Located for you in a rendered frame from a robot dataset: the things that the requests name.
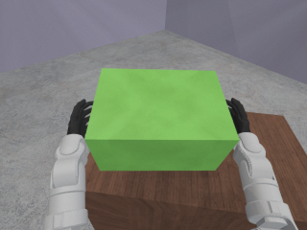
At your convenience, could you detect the robot right forearm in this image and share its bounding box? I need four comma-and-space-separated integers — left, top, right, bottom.
232, 132, 298, 230

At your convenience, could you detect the carton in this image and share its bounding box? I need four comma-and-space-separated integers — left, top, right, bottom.
84, 68, 240, 172

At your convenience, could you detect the robot left forearm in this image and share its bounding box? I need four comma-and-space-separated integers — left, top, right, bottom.
43, 134, 88, 230

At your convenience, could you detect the robot right hand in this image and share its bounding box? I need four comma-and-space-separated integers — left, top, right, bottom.
225, 98, 250, 134

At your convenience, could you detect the pedestal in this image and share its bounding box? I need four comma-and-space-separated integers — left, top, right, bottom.
84, 111, 307, 230

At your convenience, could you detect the robot left hand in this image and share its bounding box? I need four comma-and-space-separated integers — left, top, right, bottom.
67, 99, 94, 139

